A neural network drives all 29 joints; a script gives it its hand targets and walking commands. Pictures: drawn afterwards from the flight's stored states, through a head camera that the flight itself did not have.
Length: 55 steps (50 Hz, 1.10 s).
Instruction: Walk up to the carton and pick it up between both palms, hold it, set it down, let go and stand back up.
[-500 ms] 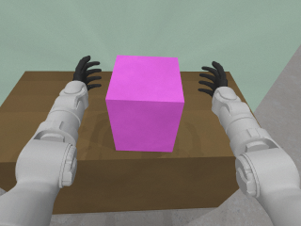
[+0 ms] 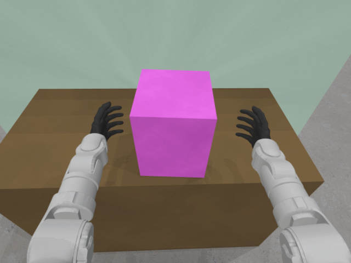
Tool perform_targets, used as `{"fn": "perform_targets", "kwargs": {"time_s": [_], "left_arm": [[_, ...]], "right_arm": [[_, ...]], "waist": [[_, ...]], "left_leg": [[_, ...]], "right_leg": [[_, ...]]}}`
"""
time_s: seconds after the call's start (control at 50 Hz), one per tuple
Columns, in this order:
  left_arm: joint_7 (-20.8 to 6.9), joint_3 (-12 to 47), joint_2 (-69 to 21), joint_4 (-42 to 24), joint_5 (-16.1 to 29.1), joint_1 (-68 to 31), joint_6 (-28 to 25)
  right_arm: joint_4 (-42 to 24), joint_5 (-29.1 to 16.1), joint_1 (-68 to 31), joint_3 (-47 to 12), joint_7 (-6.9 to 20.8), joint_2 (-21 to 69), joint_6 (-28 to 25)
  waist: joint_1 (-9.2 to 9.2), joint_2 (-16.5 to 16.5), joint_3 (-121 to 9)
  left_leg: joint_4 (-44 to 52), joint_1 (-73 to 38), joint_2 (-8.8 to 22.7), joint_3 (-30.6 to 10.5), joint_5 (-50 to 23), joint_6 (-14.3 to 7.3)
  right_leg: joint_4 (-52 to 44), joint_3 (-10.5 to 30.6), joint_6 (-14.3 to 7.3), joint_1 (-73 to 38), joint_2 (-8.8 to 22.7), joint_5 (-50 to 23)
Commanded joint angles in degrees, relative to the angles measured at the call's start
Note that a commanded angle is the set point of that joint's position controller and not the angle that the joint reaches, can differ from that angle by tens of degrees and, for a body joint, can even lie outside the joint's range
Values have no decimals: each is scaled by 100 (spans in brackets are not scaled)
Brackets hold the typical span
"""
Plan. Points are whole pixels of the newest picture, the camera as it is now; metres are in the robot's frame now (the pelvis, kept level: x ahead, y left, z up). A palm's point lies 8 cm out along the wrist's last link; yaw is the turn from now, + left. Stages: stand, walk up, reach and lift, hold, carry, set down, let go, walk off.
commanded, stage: set down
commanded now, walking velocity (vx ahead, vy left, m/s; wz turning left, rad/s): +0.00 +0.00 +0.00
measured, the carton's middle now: (173, 124) +0.51 +0.02 +0.03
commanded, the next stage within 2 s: let go in 2.00 s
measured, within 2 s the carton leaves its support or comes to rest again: neither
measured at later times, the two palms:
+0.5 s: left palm (95, 177) +0.32 +0.21 +0.04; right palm (263, 182) +0.31 -0.18 +0.04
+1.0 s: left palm (90, 223) +0.23 +0.21 -0.02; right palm (266, 224) +0.23 -0.19 -0.02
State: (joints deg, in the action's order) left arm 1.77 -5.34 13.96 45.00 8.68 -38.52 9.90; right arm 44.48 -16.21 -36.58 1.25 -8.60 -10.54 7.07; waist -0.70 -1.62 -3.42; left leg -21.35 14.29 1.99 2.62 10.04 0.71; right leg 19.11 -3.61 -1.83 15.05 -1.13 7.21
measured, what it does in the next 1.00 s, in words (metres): stands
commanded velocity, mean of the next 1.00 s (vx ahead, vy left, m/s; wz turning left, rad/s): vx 0.00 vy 0.00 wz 0.00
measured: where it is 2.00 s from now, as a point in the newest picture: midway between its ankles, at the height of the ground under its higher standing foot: outside the picture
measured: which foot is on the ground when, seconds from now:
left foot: down 0.00-1.00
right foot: down 0.00-1.00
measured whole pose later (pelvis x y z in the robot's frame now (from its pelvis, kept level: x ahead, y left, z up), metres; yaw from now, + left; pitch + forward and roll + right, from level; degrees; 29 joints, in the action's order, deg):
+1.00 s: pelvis +0.02 +0.01 +0.00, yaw +0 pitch -2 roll +0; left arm 2.5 3.7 11.2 24.3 8.2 7.5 -7.2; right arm 26.5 -7.3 8.3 1.3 -2.4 -5.9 -10.2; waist 1.0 -1.1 0.7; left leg -21.5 6.5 1.3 3.1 13.0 0.1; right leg 20.0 -2.9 -1.3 7.7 -0.6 10.3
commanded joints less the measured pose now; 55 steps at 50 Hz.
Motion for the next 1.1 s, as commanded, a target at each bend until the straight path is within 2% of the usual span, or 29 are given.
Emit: {"fn": "perform_targets", "kwargs": {"time_s": [0.0,0.14,0.34,0.66,0.78,0.86,0.94,1.08], "left_arm": [[-5,-117,693,-1242,-16,-2141,-371],[-9,-85,472,-1861,-52,-1240,-614],[24,64,236,-2474,-102,223,-940],[92,524,152,-2898,4,2447,-2027],[79,702,167,-2820,39,3097,-2323],[51,724,154,-2696,-63,3411,-2181],[91,684,262,-3226,-41,3477,-1905],[59,626,299,-3266,-121,3799,-1500]], "right_arm": [[-1185,184,-2035,248,41,-612,-376],[-1762,442,-1091,364,122,-488,-670],[-2308,519,391,318,312,-243,-950],[-2840,706,2503,239,532,-48,-1718],[-2658,778,3119,182,588,-14,-1993],[-2388,878,3402,145,606,-39,-2018],[-2814,912,3510,164,615,-49,-1985],[-2802,987,3868,163,657,-84,-1826]], "waist": [[43,227,-2388],[-9,237,-2255],[71,246,-1678],[139,222,-988],[102,233,-744],[107,248,-393],[152,210,-488],[177,206,-263]], "left_leg": [[125,-541,-320,-40,-1008,86],[124,-660,-307,-68,-1150,115],[303,-705,-277,-108,-1020,106],[309,-533,-209,-194,-950,105],[249,-518,-165,-255,-927,128],[291,-567,-152,-242,-742,127],[297,-558,-146,-152,-740,109],[339,-578,-125,-53,-733,82]], "right_leg": [[-66,296,279,-1201,-73,-768],[-73,315,234,-1235,-79,-808],[-192,391,133,-1330,-57,-499],[-159,580,10,-1388,60,-549],[-130,611,-34,-1268,89,-476],[-189,608,-86,-1186,109,-234],[-145,586,-48,-1344,125,-322],[-173,571,-33,-1390,144,-355]]}}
